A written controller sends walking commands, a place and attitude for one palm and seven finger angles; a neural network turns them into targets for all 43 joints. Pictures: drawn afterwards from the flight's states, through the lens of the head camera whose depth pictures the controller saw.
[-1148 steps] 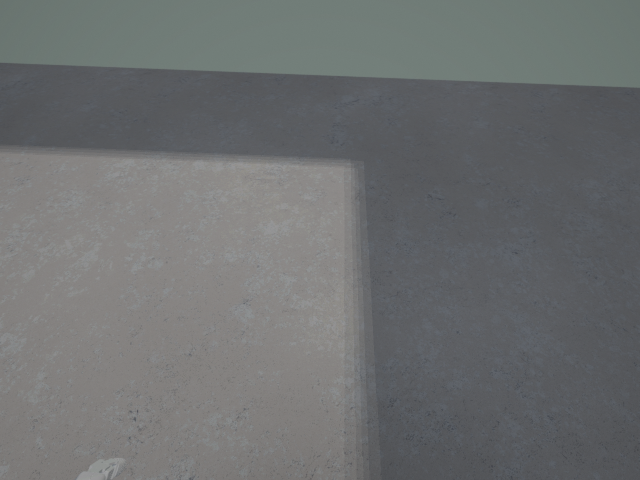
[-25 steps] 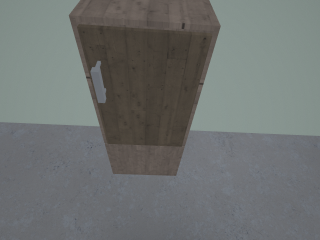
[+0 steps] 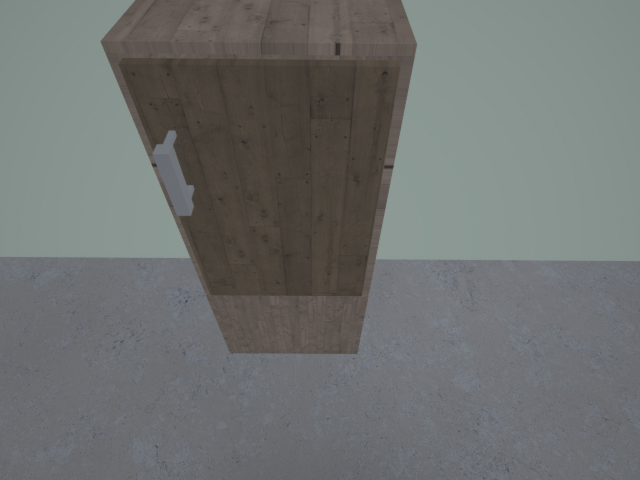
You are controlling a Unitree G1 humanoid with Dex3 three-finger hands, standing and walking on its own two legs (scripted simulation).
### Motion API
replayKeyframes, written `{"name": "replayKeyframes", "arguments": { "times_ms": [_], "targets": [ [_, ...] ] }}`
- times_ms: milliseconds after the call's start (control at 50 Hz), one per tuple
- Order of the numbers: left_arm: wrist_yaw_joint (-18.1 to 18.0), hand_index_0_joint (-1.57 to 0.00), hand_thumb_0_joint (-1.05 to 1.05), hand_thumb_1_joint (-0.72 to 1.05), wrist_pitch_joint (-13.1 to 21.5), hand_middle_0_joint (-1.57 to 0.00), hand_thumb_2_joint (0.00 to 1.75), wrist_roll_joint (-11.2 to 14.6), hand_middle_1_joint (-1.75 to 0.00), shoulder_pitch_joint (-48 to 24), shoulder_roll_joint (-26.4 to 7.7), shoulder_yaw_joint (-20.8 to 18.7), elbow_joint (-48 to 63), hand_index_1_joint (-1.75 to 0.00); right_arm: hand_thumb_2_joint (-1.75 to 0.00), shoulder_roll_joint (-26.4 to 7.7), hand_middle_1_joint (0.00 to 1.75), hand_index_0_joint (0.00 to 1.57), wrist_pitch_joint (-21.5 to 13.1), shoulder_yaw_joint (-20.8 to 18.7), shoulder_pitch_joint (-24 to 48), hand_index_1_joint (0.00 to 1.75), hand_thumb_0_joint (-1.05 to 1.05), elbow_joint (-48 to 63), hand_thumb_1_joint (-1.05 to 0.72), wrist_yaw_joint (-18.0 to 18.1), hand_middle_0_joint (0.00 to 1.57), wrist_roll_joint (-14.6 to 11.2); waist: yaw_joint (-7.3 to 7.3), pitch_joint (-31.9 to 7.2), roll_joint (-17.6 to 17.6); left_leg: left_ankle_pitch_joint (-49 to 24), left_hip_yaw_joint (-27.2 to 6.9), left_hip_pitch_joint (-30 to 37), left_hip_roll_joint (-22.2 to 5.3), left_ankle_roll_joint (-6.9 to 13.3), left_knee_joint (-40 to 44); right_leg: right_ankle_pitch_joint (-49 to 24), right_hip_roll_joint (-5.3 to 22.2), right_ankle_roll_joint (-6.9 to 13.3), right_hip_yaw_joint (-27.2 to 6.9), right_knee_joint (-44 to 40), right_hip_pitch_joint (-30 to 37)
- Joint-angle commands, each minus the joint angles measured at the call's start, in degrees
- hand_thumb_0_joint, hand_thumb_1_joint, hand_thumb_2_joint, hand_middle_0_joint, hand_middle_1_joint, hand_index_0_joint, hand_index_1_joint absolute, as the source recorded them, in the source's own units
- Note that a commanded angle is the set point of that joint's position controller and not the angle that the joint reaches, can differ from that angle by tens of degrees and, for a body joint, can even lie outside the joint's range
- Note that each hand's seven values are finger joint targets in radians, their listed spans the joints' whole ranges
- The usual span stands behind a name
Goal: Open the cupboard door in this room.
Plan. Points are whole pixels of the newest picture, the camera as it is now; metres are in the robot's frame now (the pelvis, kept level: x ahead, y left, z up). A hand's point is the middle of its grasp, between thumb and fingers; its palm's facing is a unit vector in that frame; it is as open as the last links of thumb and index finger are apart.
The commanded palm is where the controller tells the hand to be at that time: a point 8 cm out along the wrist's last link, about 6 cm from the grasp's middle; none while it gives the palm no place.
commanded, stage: come to a stop and stand still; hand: left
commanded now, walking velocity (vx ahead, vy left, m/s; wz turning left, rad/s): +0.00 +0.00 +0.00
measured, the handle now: (178, 173) +0.55 +0.27 +0.05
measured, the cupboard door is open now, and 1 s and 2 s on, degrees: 0 0 0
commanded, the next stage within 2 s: look again from close up in 0.08 s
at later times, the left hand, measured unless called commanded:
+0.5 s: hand out of the picture -0.04 +0.21 -0.18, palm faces +0.01 -0.98 -0.19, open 7.3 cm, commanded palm none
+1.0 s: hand (139, 435) +0.17 +0.23 -0.02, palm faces +0.22 -0.97 -0.11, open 7.5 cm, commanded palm +0.09 +0.27 -0.05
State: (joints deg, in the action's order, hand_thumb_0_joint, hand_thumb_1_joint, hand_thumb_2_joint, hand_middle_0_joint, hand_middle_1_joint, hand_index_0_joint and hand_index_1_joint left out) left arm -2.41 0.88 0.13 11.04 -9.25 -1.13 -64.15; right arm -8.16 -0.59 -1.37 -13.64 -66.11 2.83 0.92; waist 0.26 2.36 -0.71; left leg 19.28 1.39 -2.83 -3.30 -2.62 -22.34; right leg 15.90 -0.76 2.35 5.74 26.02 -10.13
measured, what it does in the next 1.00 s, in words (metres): shifts its weight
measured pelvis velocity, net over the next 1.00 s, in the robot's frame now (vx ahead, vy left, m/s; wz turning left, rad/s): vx -0.04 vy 0.04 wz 0.00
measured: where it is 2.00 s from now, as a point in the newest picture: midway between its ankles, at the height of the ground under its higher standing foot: outside the picture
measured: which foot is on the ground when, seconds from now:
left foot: down 0.00-1.00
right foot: down 0.00-1.00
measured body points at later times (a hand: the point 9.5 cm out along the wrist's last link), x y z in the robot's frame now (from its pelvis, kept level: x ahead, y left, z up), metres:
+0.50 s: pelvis -0.04 +0.04 +0.00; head -0.03 +0.03 +0.45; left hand -0.04 +0.26 -0.16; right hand -0.04 -0.18 -0.16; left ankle -0.07 +0.14 -0.74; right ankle -0.02 -0.09 -0.74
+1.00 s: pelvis -0.04 +0.04 -0.02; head -0.02 +0.03 +0.43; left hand +0.16 +0.28 -0.01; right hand +0.07 -0.23 -0.12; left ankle -0.07 +0.14 -0.74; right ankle -0.02 -0.09 -0.74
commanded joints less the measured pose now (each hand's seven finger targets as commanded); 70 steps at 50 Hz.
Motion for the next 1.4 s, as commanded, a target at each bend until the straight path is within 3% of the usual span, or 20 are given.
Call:
{"name": "replayKeyframes", "arguments": {
  "times_ms": [0,140,160,180,220,280,320,400,740,760,780,800,820,840,880,960,1040,1140,1280,1380],
  "targets": [
    [0.03,-0.20,0.00,0.90,0.50,-0.20,0.90,-0.24,-0.30,4.72,-5.84,-0.44,0.67,-0.30,-0.90,-4.50,0.30,0.20,0.02,-0.29,-5.58,0.30,0.00,0.43,-0.90,0.13,0.20,-0.33,-0.05,-0.90,1.44,-19.37,-0.94,-2.63,-3.57,1.80,1.63,-28.19,8.42,-0.10,-6.86,-4.05,4.68],
    [0.19,-0.20,0.00,0.90,0.41,-0.20,0.90,-0.28,-0.30,5.33,-5.74,-0.07,0.53,-0.30,-0.90,-4.91,0.30,0.20,-0.02,-0.01,-5.28,0.30,0.00,0.91,-0.90,-0.05,0.20,-0.41,-0.10,0.42,0.50,-15.12,-1.08,-2.68,-3.42,2.21,3.19,-20.81,7.91,-0.38,-7.32,-6.53,3.38],
    [-2.16,-0.20,0.00,0.90,1.96,-0.20,0.90,-1.08,-0.30,12.28,-7.34,-0.70,-1.79,-0.30,-0.90,-7.56,0.30,0.20,-0.73,-0.50,1.06,0.30,0.00,4.79,-0.90,-0.90,0.20,-0.74,-3.29,2.37,2.50,-10.49,2.81,-10.86,-2.60,1.39,-10.64,-47.31,11.17,-3.97,-11.50,-3.66,3.66],
    [-1.99,-0.20,0.00,0.90,2.59,-0.20,0.90,-1.31,-0.30,12.25,-10.03,-1.34,0.90,-0.30,-0.90,-3.74,0.30,0.20,-0.24,-0.08,-2.05,0.30,0.00,7.68,-0.90,-1.03,0.20,-0.80,-0.70,-3.56,4.08,3.44,-0.31,-13.81,-0.62,2.39,-12.99,-53.11,15.33,-1.04,-15.19,-2.45,9.22],
    [-1.08,-0.20,0.00,0.90,2.51,-0.20,0.90,-1.20,-0.30,7.85,-8.25,-0.39,2.63,-0.30,-0.90,-2.51,0.30,0.20,-0.02,0.08,-5.07,0.30,0.00,7.61,-0.90,-1.36,0.20,-0.84,1.37,-6.79,1.58,1.94,0.65,-8.44,-0.58,2.62,-8.92,-34.96,13.35,4.03,-11.01,-2.63,4.94],
    [-0.22,-0.20,0.00,0.90,1.23,-0.20,0.90,-0.73,-0.30,6.13,-5.02,0.16,3.48,-0.30,-0.90,-5.04,0.30,0.20,-0.77,0.42,-7.36,0.30,0.00,7.38,-0.90,-1.49,0.20,0.07,1.09,-1.77,-3.31,-8.46,-2.57,-8.76,-3.46,4.19,-1.53,-7.84,6.97,0.96,-7.42,-1.27,-2.02],
    [0.26,-0.20,0.00,0.90,0.36,-0.20,0.90,-0.96,-0.30,6.60,-4.53,0.51,3.18,-0.30,-0.90,-5.22,0.30,0.20,-0.93,0.81,-5.47,0.30,0.00,8.16,-0.90,-1.33,0.20,0.18,-0.25,4.58,-6.38,-7.39,-4.27,-13.87,-4.41,5.04,2.16,-3.18,5.46,0.07,-6.08,-0.60,-2.81],
    [0.78,-0.20,0.00,0.90,0.05,-0.20,0.90,-0.85,-0.30,7.90,-3.82,1.02,2.45,-0.30,-0.90,-6.37,0.30,0.20,-1.14,1.09,-6.21,0.30,0.00,8.28,-0.90,-1.22,0.20,0.03,-0.50,4.93,0.06,-0.24,-5.31,-15.03,-3.51,5.59,5.08,-1.13,5.31,-0.34,-6.64,-1.22,-2.26],
    [0.58,-0.20,0.00,0.90,0.34,-0.20,0.90,-0.77,-0.30,8.77,-2.94,0.70,0.86,-0.30,-0.90,-4.39,0.30,0.20,-1.92,1.65,-9.44,0.30,0.00,3.31,-0.90,-0.75,0.20,-0.11,-0.68,2.51,0.67,-9.75,-3.14,-11.15,-2.78,5.68,3.83,-8.75,6.40,-0.52,-6.92,0.44,-0.83],
    [-1.93,-0.20,0.00,0.90,0.98,-0.20,0.90,-1.08,-0.30,13.43,-5.63,0.60,-1.02,-0.30,-0.90,-7.36,0.30,0.20,-1.76,0.66,-2.67,0.30,0.00,7.25,-0.90,-1.33,0.20,-1.01,-3.13,2.04,11.45,-16.22,-1.07,-13.93,-4.26,3.73,-7.25,-28.55,9.25,-1.36,-8.56,0.12,-0.35],
    [-1.66,-0.20,0.00,0.88,13.72,-0.20,0.89,10.03,-0.32,-30.60,-18.55,-5.51,87.93,-0.32,-0.90,-16.96,0.30,0.20,-11.00,-0.30,-3.39,0.30,0.00,27.17,-0.90,1.31,0.20,-3.51,4.72,-27.71,-2.59,-19.75,-1.46,-0.72,2.84,4.12,-1.60,-20.72,3.22,-0.82,-6.63,3.57,3.96],
    [-4.95,-0.20,0.00,0.85,10.39,-0.20,0.88,5.09,-0.33,-7.32,-15.16,-5.74,74.18,-0.33,-0.90,-11.82,0.30,0.20,-15.95,0.66,2.04,0.30,0.00,23.68,-0.90,3.05,0.20,-2.87,-0.24,-26.24,-12.48,-25.36,-0.66,-0.37,1.53,3.18,-1.27,-10.51,1.42,0.67,-5.69,5.58,2.29],
    [-7.20,-0.21,0.00,0.83,2.35,-0.21,0.87,6.74,-0.34,7.71,-2.71,0.56,64.61,-0.34,-0.90,-8.80,0.30,0.20,-17.73,-0.36,1.68,0.30,0.00,23.20,-0.90,2.56,0.20,-4.04,1.17,-14.03,-11.13,-20.62,-1.78,-7.97,1.14,0.64,-0.20,-3.61,1.70,-0.40,-2.11,5.70,-4.56],
    [-6.31,-0.21,0.00,0.81,1.34,-0.21,0.86,8.07,-0.36,8.87,3.00,3.56,63.49,-0.36,-0.90,-9.54,0.30,0.20,-18.46,-0.26,-0.03,0.30,0.00,21.79,-0.90,2.33,0.20,-4.10,1.45,-6.27,-4.64,-16.50,-2.16,-12.16,1.46,1.09,-1.01,-4.30,1.62,-1.18,-0.56,4.70,-6.95],
    [-4.83,-0.21,0.00,0.76,6.64,-0.21,0.84,7.66,-0.39,5.92,-3.58,-2.26,67.76,-0.39,-0.90,-13.03,0.30,0.20,-20.20,-2.01,1.02,0.30,0.00,26.35,-0.90,1.88,0.20,-2.23,3.29,-4.32,3.35,-11.24,-3.47,-16.59,2.79,2.78,-6.46,-2.78,1.48,-1.41,0.30,4.55,-11.90],
    [6.43,-0.22,0.00,0.67,20.97,-0.22,0.80,10.82,-0.45,27.47,1.70,-6.32,55.60,-0.45,-0.90,-11.64,0.30,0.20,-20.36,-4.04,3.84,0.30,0.00,34.53,-0.90,-1.37,0.20,-1.00,-3.45,-6.79,13.82,-9.16,-1.06,-29.55,4.29,1.76,-17.39,-0.69,1.06,-0.95,1.06,14.88,-18.10],
    [20.75,-0.22,0.00,0.57,35.52,-0.22,0.76,15.54,-0.51,29.10,-6.57,-16.18,57.09,-0.51,-0.90,-12.85,0.30,0.20,-18.45,-5.73,6.50,0.30,0.00,41.12,-0.90,-4.04,0.20,-1.30,-5.54,-13.48,5.00,-8.73,1.12,-39.16,6.11,1.35,-27.86,-8.21,2.32,0.24,-3.34,24.72,-18.69],
    [21.04,-0.23,0.00,0.46,29.05,-0.23,0.71,18.24,-0.58,14.70,-9.75,-17.30,73.34,-0.58,-0.90,-12.91,0.30,0.20,-14.82,-4.75,5.96,0.30,0.00,48.45,-0.90,-2.17,0.20,-2.03,-2.93,-18.44,-1.73,-5.05,0.76,-41.02,5.93,2.96,-31.68,-1.69,1.75,-0.76,-7.21,24.94,-21.93],
    [20.40,-0.24,0.00,0.29,31.36,-0.24,0.64,16.34,-0.69,3.30,-9.63,-12.14,83.73,-0.69,-0.90,-12.84,0.30,0.20,-15.03,-2.52,0.92,0.30,0.00,44.67,-0.90,-0.60,0.20,-1.57,3.33,-20.12,-5.29,-5.92,-2.69,-37.77,3.16,3.91,-35.66,-3.08,0.23,-1.00,-4.89,26.57,-28.02],
    [23.94,-0.25,0.00,0.18,22.55,-0.25,0.59,17.66,-0.76,4.34,-14.00,-16.00,76.48,-0.76,-0.90,-13.34,0.30,0.20,-15.46,-1.31,2.23,0.30,0.00,44.20,-0.90,0.55,0.20,-3.01,1.35,-21.88,-3.53,-2.88,-3.32,-38.41,3.49,4.06,-31.90,2.48,0.58,-1.35,-4.90,22.70,-22.71]
  ]
}}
